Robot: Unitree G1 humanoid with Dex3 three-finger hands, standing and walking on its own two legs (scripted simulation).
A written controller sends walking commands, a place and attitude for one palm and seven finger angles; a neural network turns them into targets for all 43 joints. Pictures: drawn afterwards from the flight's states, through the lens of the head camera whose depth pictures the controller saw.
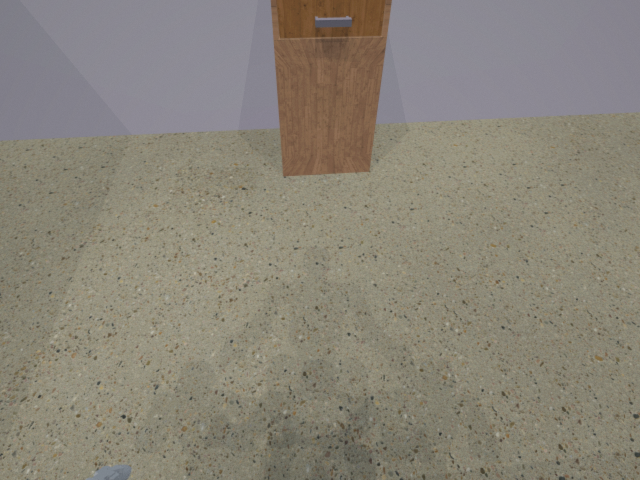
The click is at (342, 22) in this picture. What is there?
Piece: drawer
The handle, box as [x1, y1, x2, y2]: [315, 16, 351, 27]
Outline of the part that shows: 315,16 316,27 351,26 351,18 348,16 336,18 318,18 317,16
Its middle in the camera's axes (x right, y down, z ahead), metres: +0.04 -0.82 +1.45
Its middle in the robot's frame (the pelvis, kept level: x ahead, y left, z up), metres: +1.64 +0.03 -0.02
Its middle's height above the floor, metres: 0.75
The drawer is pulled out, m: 0.00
